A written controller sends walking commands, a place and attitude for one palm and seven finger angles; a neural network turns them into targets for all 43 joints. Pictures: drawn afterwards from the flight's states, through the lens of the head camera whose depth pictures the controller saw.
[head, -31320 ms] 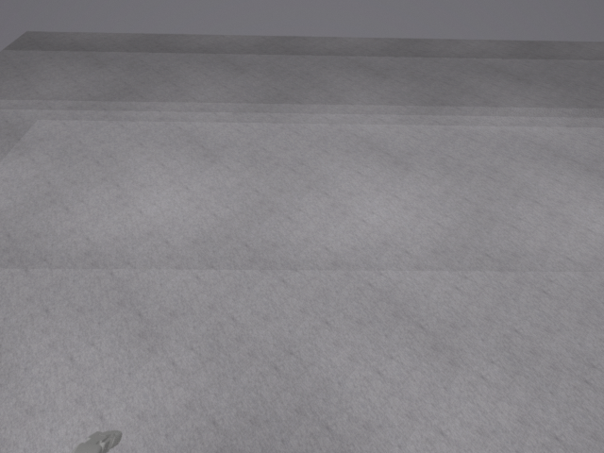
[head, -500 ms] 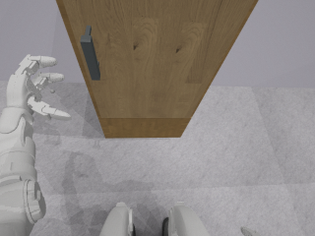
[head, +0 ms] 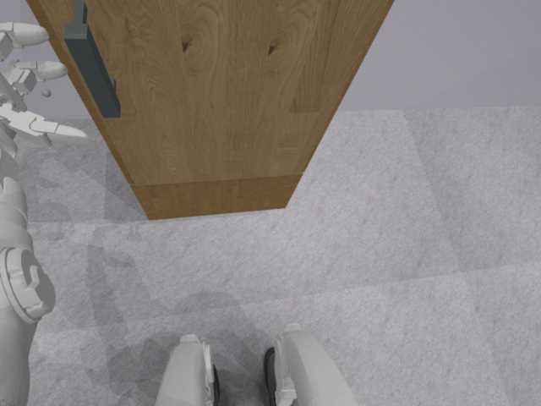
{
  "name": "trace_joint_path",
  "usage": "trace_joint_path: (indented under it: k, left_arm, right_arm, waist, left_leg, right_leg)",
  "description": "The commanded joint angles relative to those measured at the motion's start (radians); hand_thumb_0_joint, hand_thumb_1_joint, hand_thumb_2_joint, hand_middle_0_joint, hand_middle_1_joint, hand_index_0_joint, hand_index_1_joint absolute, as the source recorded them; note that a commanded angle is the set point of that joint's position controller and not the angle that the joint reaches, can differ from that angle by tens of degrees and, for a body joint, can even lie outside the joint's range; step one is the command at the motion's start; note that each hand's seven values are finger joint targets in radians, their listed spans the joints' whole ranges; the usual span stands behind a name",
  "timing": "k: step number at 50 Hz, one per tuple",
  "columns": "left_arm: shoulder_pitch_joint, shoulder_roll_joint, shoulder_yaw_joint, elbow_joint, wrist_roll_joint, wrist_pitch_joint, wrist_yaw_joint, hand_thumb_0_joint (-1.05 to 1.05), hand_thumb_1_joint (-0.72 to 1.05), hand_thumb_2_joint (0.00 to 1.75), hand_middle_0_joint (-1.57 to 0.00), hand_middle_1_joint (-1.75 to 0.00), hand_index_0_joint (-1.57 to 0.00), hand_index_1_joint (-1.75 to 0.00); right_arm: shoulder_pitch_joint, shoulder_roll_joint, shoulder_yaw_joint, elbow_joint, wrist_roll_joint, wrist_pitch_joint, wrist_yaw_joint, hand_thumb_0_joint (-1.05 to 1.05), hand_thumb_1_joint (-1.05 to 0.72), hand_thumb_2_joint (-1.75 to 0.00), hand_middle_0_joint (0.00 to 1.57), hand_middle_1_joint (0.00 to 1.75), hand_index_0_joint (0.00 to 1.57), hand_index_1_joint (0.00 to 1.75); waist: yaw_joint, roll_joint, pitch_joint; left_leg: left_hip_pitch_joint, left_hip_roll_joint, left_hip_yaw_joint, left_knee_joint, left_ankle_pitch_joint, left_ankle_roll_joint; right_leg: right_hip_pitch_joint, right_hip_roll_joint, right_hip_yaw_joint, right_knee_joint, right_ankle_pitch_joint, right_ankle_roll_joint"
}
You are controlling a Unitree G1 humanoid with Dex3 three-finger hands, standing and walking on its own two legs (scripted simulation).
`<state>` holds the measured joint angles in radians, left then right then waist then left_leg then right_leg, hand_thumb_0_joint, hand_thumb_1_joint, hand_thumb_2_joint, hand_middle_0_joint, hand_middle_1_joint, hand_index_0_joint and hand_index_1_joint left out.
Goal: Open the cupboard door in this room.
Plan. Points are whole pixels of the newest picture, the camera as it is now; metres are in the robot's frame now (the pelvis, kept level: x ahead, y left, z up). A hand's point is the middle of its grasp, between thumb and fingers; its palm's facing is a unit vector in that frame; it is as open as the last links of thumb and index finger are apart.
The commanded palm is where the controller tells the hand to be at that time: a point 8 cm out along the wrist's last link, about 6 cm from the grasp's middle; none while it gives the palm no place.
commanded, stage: move the hooked fingers beside the handle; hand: left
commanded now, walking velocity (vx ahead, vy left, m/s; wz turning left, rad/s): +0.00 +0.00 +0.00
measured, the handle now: (97, 64) +0.57 +0.19 +0.07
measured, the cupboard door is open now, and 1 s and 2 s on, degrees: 0 0 0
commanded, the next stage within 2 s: slide the fingers in behind the handle in 0.72 s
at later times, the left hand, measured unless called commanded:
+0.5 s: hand (51, 104) +0.51 +0.24 +0.06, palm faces +0.04 -1.00 +0.00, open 14.0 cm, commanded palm +0.49 +0.27 +0.06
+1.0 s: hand (60, 102) +0.51 +0.23 +0.07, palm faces +0.04 -1.00 -0.01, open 14.0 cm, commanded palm +0.49 +0.26 +0.06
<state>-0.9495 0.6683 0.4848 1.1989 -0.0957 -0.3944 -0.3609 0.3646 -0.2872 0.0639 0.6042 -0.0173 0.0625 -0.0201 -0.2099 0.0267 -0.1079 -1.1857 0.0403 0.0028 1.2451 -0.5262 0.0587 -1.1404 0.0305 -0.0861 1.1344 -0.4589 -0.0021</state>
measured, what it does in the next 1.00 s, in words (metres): stands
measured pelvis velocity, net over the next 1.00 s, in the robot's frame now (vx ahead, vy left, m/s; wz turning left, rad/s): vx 0.00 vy -0.01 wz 0.01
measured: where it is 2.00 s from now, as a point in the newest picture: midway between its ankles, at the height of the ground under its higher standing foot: outside the picture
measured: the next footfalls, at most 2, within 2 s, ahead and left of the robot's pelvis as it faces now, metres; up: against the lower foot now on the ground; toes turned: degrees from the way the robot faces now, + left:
none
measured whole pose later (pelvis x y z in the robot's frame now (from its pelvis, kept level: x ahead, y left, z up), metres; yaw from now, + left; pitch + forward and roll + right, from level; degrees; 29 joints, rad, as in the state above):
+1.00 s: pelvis +0.00 -0.01 +0.01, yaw +0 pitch +25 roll -5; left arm -0.88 0.59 0.43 1.15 -0.11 -0.42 -0.32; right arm 0.37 -0.27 0.06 0.61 -0.01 0.09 -0.01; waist -0.18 0.02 -0.11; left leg -1.13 0.04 0.00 1.21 -0.52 0.05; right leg -1.09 0.03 -0.08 1.11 -0.46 -0.01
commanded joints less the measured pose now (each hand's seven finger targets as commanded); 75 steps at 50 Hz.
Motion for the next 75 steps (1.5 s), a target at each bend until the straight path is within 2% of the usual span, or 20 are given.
trace_joint_path:
  k: [1,7,10,16,19,23,26,34,37,42,45,50,51,52,57,59,67,69,72,75]
  left_arm:
    - [-0.305,0.283,0.039,-0.227,-0.021,-0.049,-0.007,0.00,-0.50,0.30,-0.30,-1.20,-0.30,-1.20]
    - [-0.318,0.294,0.059,-0.289,-0.038,-0.060,-0.006,0.00,-0.50,0.30,-0.30,-1.20,-0.30,-1.20]
    - [-0.347,0.275,0.047,-0.334,-0.036,-0.080,0.003,0.00,-0.50,0.30,-0.30,-1.20,-0.30,-1.20]
    - [-0.289,0.175,-0.018,-0.284,-0.038,-0.064,0.005,0.00,-0.50,0.30,-0.30,-1.20,-0.30,-1.20]
    - [-0.299,0.126,-0.045,-0.250,-0.044,-0.060,0.019,0.00,-0.50,0.30,-0.30,-1.20,-0.30,-1.20]
    - [-0.304,0.180,-0.011,-0.276,-0.032,-0.085,0.042,0.00,-0.50,0.30,-0.30,-1.20,-0.30,-1.20]
    - [-0.322,0.160,-0.023,-0.299,-0.027,-0.107,0.049,0.00,-0.50,0.30,-0.30,-1.20,-0.30,-1.20]
    - [-0.347,0.183,-0.017,-0.260,-0.024,-0.099,0.056,0.00,-0.50,0.30,-0.30,-1.20,-0.30,-1.20]
    - [-0.334,0.193,-0.003,-0.285,-0.027,-0.109,0.051,0.00,-0.50,0.30,-0.30,-1.20,-0.30,-1.20]
    - [-0.318,0.183,-0.022,-0.216,-0.029,-0.080,0.034,0.00,-0.50,0.30,-0.30,-1.20,-0.30,-1.20]
    - [-0.343,0.167,-0.033,-0.260,-0.035,-0.090,0.033,0.00,-0.50,0.30,-0.30,-1.20,-0.30,-1.20]
    - [-0.347,0.154,-0.036,-0.241,-0.031,-0.094,0.048,0.00,-0.50,0.30,-0.30,-1.20,-0.30,-1.20]
    - [-0.376,0.130,-0.060,-0.267,-0.029,-0.096,0.052,0.00,-0.50,0.30,-0.30,-1.20,-0.30,-1.20]
    - [-0.358,0.138,-0.041,-0.273,-0.028,-0.096,0.060,0.00,-0.50,0.30,-0.30,-1.20,-0.30,-1.20]
    - [-0.337,0.115,-0.048,-0.257,-0.019,-0.093,0.092,0.00,-0.50,0.30,-0.30,-1.20,-0.30,-1.20]
    - [-0.337,0.145,-0.019,-0.287,-0.019,-0.103,0.105,0.00,-0.50,0.30,-0.30,-1.20,-0.30,-1.20]
    - [-0.364,0.076,-0.074,-0.269,-0.009,-0.114,0.124,0.00,-0.50,0.30,-0.30,-1.20,-0.30,-1.20]
    - [-0.329,0.097,-0.047,-0.275,-0.011,-0.121,0.129,0.00,-0.50,0.30,-0.30,-1.20,-0.30,-1.20]
    - [-0.323,0.026,-0.096,-0.283,-0.014,-0.123,0.130,0.00,-0.50,0.30,-0.30,-1.20,-0.30,-1.20]
    - [-0.365,-0.006,-0.121,-0.257,-0.013,-0.114,0.143,0.00,-0.50,0.30,-0.30,-1.20,-0.30,-1.20]
  right_arm:
    - [0.188,-0.201,-0.074,-0.063,0.003,0.005,-0.004,0.00,-0.90,-0.90,0.20,0.30,0.20,0.30]
    - [0.189,-0.198,-0.079,-0.056,0.009,0.016,-0.002,0.00,-0.90,-0.90,0.20,0.30,0.20,0.30]
    - [0.191,-0.195,-0.085,-0.038,0.007,0.014,-0.001,0.00,-0.90,-0.90,0.20,0.30,0.20,0.30]
    - [0.182,-0.188,-0.087,-0.031,0.007,0.016,0.001,0.00,-0.90,-0.90,0.20,0.30,0.20,0.30]
    - [0.180,-0.183,-0.087,-0.030,0.006,0.016,0.001,0.00,-0.90,-0.90,0.20,0.30,0.20,0.30]
    - [0.166,-0.188,-0.084,-0.048,0.005,0.016,0.002,0.00,-0.90,-0.90,0.20,0.30,0.20,0.30]
    - [0.162,-0.182,-0.086,-0.049,0.003,0.018,0.006,0.00,-0.90,-0.90,0.20,0.30,0.20,0.30]
    - [0.156,-0.189,-0.079,-0.049,0.007,0.019,-0.001,0.00,-0.90,-0.90,0.20,0.30,0.20,0.30]
    - [0.155,-0.184,-0.082,-0.050,0.006,0.017,0.001,0.00,-0.90,-0.90,0.20,0.30,0.20,0.30]
    - [0.156,-0.188,-0.075,-0.047,0.011,0.018,-0.003,0.00,-0.90,-0.90,0.20,0.30,0.20,0.30]
    - [0.160,-0.184,-0.077,-0.048,0.009,0.013,-0.003,0.00,-0.90,-0.90,0.20,0.30,0.20,0.30]
    - [0.167,-0.186,-0.081,-0.034,0.008,0.011,0.000,0.00,-0.90,-0.90,0.20,0.30,0.20,0.30]
    - [0.163,-0.183,-0.082,-0.034,0.006,0.009,0.001,0.00,-0.90,-0.90,0.20,0.30,0.20,0.30]
    - [0.166,-0.182,-0.084,-0.035,0.003,0.009,0.004,0.00,-0.90,-0.90,0.20,0.30,0.20,0.30]
    - [0.166,-0.176,-0.085,-0.038,0.002,0.013,0.012,0.00,-0.90,-0.90,0.20,0.30,0.20,0.30]
    - [0.170,-0.178,-0.084,-0.047,0.000,0.012,0.011,0.00,-0.90,-0.90,0.20,0.30,0.20,0.30]
    - [0.160,-0.169,-0.084,-0.044,0.000,0.013,0.016,0.00,-0.90,-0.90,0.20,0.30,0.20,0.30]
    - [0.166,-0.171,-0.087,-0.046,-0.002,0.013,0.016,0.00,-0.90,-0.90,0.20,0.30,0.20,0.30]
    - [0.161,-0.165,-0.091,-0.043,-0.002,0.016,0.023,0.00,-0.90,-0.90,0.20,0.30,0.20,0.30]
    - [0.166,-0.166,-0.091,-0.034,-0.002,0.017,0.023,0.00,-0.90,-0.90,0.20,0.30,0.20,0.30]
  waist:
    - [0.040,0.193,-0.582]
    - [0.037,0.170,-0.566]
    - [0.031,0.225,-0.596]
    - [0.033,0.221,-0.523]
    - [0.014,0.162,-0.470]
    - [0.037,0.180,-0.505]
    - [0.034,0.191,-0.539]
    - [0.022,0.154,-0.494]
    - [0.036,0.171,-0.559]
    - [0.018,0.130,-0.475]
    - [0.021,0.165,-0.524]
    - [0.018,0.154,-0.507]
    - [0.012,0.190,-0.515]
    - [0.028,0.195,-0.531]
    - [0.022,0.155,-0.518]
    - [0.033,0.149,-0.538]
    - [0.011,0.145,-0.503]
    - [0.027,0.156,-0.539]
    - [0.024,0.167,-0.536]
    - [0.002,0.124,-0.496]
  left_leg:
    - [0.496,0.006,-0.096,-0.150,0.512,-0.035]
    - [0.498,0.008,-0.094,-0.160,0.483,-0.032]
    - [0.587,0.015,-0.109,-0.162,0.538,-0.044]
    - [0.606,0.015,-0.118,-0.185,0.547,-0.052]
    - [0.570,0.012,-0.116,-0.184,0.504,-0.043]
    - [0.560,0.006,-0.111,-0.191,0.479,-0.049]
    - [0.595,0.009,-0.115,-0.177,0.531,-0.055]
    - [0.530,0.003,-0.110,-0.185,0.427,-0.043]
    - [0.550,0.001,-0.103,-0.176,0.467,-0.043]
    - [0.465,-0.001,-0.090,-0.180,0.384,-0.032]
    - [0.503,-0.001,-0.091,-0.179,0.407,-0.034]
    - [0.504,0.001,-0.098,-0.178,0.401,-0.037]
    - [0.523,0.001,-0.103,-0.178,0.408,-0.039]
    - [0.530,0.000,-0.100,-0.176,0.423,-0.040]
    - [0.509,-0.002,-0.093,-0.175,0.423,-0.037]
    - [0.501,-0.004,-0.090,-0.175,0.433,-0.034]
    - [0.489,-0.006,-0.084,-0.179,0.398,-0.034]
    - [0.514,-0.005,-0.087,-0.174,0.441,-0.037]
    - [0.545,-0.003,-0.090,-0.177,0.469,-0.045]
    - [0.519,-0.003,-0.095,-0.178,0.433,-0.040]
  right_leg:
    - [0.218,0.016,0.040,-0.101,0.291,-0.018]
    - [0.236,0.022,0.043,-0.118,0.284,-0.015]
    - [0.185,0.023,0.035,-0.118,0.277,-0.019]
    - [0.153,0.021,0.021,-0.133,0.251,-0.024]
    - [0.144,0.021,0.020,-0.138,0.242,-0.023]
    - [0.174,0.018,0.026,-0.129,0.231,-0.025]
    - [0.171,0.020,0.027,-0.120,0.252,-0.024]
    - [0.185,0.019,0.033,-0.126,0.219,-0.025]
    - [0.222,0.019,0.039,-0.127,0.253,-0.022]
    - [0.216,0.020,0.044,-0.137,0.222,-0.018]
    - [0.219,0.020,0.044,-0.133,0.236,-0.020]
    - [0.194,0.020,0.040,-0.130,0.221,-0.022]
    - [0.175,0.017,0.037,-0.126,0.217,-0.023]
    - [0.187,0.018,0.038,-0.126,0.226,-0.024]
    - [0.208,0.019,0.040,-0.130,0.240,-0.020]
    - [0.236,0.020,0.043,-0.124,0.257,-0.022]
    - [0.225,0.019,0.047,-0.134,0.244,-0.019]
    - [0.235,0.020,0.044,-0.122,0.269,-0.024]
    - [0.213,0.018,0.039,-0.125,0.275,-0.022]
    - [0.193,0.019,0.036,-0.129,0.254,-0.019]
